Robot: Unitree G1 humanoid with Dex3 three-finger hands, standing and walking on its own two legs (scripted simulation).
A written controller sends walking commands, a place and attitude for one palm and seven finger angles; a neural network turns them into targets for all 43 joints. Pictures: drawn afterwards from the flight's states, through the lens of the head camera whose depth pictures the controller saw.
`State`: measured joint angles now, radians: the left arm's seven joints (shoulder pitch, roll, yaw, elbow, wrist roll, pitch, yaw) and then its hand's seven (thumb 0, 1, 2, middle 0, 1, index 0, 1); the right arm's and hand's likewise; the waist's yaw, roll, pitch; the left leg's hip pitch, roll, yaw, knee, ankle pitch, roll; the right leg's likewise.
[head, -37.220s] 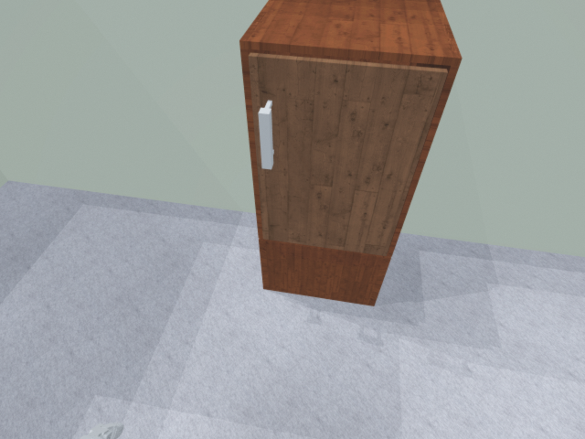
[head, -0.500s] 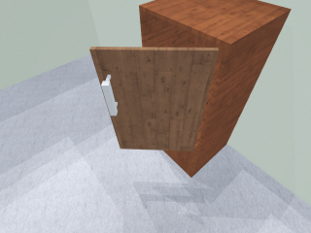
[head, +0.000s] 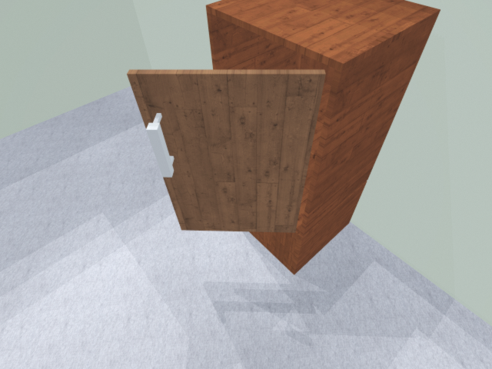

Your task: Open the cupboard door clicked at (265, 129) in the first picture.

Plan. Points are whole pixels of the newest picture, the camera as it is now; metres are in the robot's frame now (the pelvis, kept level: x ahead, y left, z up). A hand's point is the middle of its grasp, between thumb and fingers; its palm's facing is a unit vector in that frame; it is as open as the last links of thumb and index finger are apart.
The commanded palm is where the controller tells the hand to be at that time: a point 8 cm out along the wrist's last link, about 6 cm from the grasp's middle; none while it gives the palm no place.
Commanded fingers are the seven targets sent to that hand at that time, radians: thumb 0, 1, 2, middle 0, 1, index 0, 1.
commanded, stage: shuffle to correct the standing spot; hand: left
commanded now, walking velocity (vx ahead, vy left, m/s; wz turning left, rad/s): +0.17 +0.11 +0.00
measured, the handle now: (163, 145) +0.59 +0.24 +0.00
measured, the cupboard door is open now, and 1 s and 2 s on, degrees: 46 46 46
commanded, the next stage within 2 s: come to a stop and stand still in 0.12 s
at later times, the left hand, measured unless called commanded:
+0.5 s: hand out of the picture +0.09 +0.21 -0.17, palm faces +0.03 -0.97 -0.23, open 7.3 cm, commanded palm none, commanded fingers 0.00 0.90 0.90 -0.20 -0.30 -0.20 -0.30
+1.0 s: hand out of the picture +0.07 +0.21 -0.17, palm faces +0.04 -0.98 -0.21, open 7.4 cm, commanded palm none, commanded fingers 0.00 0.90 0.90 -0.20 -0.30 -0.20 -0.30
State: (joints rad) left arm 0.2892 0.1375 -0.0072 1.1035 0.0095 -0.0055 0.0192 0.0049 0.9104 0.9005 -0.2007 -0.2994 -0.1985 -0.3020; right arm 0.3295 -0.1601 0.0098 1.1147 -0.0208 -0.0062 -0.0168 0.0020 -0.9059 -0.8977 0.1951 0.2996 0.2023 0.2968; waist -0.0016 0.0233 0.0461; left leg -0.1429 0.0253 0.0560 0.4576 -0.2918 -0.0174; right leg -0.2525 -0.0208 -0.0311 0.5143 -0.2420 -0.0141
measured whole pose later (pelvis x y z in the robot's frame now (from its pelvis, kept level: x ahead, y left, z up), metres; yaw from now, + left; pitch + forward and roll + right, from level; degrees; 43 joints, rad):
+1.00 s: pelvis -0.01 +0.02 -0.01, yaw +1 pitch -3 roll +0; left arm 0.23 0.20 0.01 0.93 0.01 0.02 0.02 0.00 0.90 0.90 -0.20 -0.30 -0.20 -0.30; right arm 0.20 -0.23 -0.05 0.95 -0.03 0.01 -0.02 0.00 -0.91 -0.90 0.20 0.30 0.20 0.30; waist -0.01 -0.02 0.01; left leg -0.18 0.01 0.04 0.59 -0.36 0.01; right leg -0.29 -0.03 -0.10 0.58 -0.24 -0.03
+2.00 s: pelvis -0.02 +0.05 +0.00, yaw +1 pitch -1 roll +0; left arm 0.30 0.19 0.00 1.09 0.02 0.00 0.02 0.00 0.91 0.90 -0.20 -0.30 -0.20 -0.30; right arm 0.24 -0.20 -0.02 1.11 -0.01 -0.01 0.00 0.00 -0.90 -0.90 0.20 0.30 0.21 0.30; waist 0.00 -0.01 0.02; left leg -0.16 -0.05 0.05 0.43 -0.25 0.06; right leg -0.27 -0.05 -0.03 0.43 -0.13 0.02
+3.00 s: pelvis +0.02 +0.06 +0.01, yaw +0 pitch -2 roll +0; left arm 0.27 0.18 0.00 1.12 0.01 0.00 0.03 0.00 0.91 0.90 -0.20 -0.30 -0.20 -0.30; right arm 0.25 -0.18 -0.01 1.18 -0.01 -0.02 -0.02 0.00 -0.90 -0.90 0.20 0.30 0.20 0.30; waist 0.00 -0.02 0.03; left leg -0.05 -0.05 0.06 0.36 -0.27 0.06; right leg -0.18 -0.04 -0.02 0.38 -0.16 0.03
